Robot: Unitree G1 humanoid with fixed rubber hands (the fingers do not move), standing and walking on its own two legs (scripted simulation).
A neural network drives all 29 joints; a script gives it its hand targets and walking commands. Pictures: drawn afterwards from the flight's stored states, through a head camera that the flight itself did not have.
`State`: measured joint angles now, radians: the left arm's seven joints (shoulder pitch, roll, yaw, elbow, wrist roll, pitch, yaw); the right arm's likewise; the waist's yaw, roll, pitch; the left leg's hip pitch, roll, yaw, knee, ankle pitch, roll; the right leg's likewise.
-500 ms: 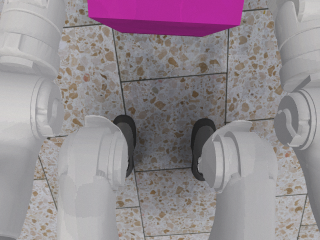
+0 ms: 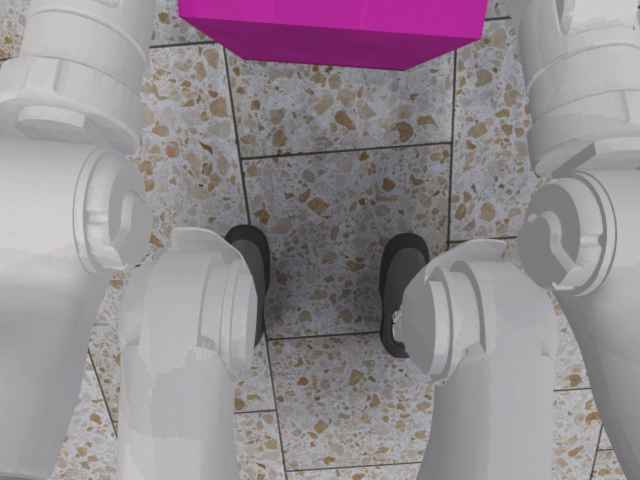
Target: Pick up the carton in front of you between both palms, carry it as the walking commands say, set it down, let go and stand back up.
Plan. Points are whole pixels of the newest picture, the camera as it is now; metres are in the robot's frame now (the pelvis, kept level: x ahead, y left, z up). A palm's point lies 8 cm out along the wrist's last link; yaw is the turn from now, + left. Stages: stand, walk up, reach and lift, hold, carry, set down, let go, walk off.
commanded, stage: reach and lift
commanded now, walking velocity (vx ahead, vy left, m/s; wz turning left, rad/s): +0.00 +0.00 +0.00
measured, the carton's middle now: out of the picture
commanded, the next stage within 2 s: none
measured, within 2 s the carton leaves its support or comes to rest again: leaves its support in 0.26 s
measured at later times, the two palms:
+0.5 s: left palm out of the picture +0.54 +0.17 -0.04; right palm out of the picture +0.55 -0.13 -0.04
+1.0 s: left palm out of the picture +0.49 +0.16 +0.11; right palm out of the picture +0.50 -0.14 +0.11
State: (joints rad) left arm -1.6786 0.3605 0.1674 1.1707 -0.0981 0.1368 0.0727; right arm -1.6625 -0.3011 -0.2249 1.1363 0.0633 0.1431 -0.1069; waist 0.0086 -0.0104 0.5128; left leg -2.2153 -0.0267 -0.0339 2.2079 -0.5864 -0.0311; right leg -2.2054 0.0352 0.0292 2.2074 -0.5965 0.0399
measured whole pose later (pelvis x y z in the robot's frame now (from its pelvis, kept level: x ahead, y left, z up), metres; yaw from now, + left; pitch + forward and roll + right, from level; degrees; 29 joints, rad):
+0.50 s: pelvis +0.00 +0.00 +0.04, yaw +1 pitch +41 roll +0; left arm -1.27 0.12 0.40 0.79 0.10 0.36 0.08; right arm -1.28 -0.11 -0.42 0.81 -0.10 0.34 -0.10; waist 0.01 -0.02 0.04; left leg -2.20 -0.06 -0.06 2.03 -0.56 -0.05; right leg -2.19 0.08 0.06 2.04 -0.57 0.06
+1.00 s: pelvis +0.01 +0.00 +0.16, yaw +1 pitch +43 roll +0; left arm -1.02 -0.01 0.48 0.59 0.24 0.44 0.00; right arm -1.03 0.03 -0.48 0.59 -0.23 0.43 -0.03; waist 0.01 -0.01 -0.17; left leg -1.92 -0.05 -0.06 1.63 -0.46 -0.04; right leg -1.91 0.06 0.07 1.63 -0.47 0.05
